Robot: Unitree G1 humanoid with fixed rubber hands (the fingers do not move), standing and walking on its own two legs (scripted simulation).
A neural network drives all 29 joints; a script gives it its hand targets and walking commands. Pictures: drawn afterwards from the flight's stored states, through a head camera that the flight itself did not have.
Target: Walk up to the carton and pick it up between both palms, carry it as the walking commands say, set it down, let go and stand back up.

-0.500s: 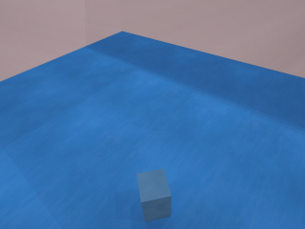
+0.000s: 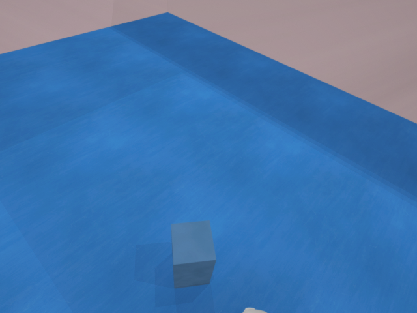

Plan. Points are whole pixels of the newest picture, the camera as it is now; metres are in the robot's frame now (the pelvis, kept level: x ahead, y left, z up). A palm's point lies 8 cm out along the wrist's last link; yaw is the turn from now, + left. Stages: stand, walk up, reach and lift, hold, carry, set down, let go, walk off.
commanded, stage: walk up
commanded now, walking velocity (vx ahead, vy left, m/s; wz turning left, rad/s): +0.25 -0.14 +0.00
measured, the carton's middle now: (191, 255) +0.49 +0.01 -0.64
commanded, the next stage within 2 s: none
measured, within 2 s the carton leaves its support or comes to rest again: neither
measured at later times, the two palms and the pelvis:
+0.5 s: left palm out of the picture +0.10 +0.16 -0.15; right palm (332, 311) +0.17 -0.30 -0.16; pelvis +0.10 -0.07 -0.01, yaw -2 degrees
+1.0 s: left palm out of the picture +0.08 +0.24 -0.17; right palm out of the picture +0.07 -0.21 -0.14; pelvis +0.07 +0.01 -0.01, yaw -1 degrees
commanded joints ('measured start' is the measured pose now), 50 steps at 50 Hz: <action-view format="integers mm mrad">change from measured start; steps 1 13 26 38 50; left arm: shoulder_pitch -118 51 51 60 35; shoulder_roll -37 69 141 -17 2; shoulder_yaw -17 11 -6 -27 -26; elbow -80 -44 -63 6 69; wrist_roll -26 3 -8 1 -27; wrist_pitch -9 -97 -34 81 56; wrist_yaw -17 71 91 67 84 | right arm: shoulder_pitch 95 23 -102 -142 -38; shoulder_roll -181 -65 -137 -123 -90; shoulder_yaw -32 -16 -31 21 28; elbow -13 -9 -105 -118 -31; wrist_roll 9 22 21 22 21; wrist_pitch -11 41 111 23 26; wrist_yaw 15 24 13 -9 -12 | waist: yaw -26 54 35 69 19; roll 291 -182 -85 71 143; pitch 196 -31 20 26 3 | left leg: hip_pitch -205 -383 -325 -186 -102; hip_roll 151 4 -41 120 150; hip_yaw -25 -108 -57 -237 -312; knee -48 790 410 -40 -105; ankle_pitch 299 -146 -84 461 -1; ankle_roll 115 11 38 100 135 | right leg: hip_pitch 134 382 266 166 223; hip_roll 51 -260 -321 42 60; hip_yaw -120 164 217 87 69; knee -209 -504 -527 1 -295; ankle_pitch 28 837 397 -156 -220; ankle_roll -3 -155 -214 -6 -6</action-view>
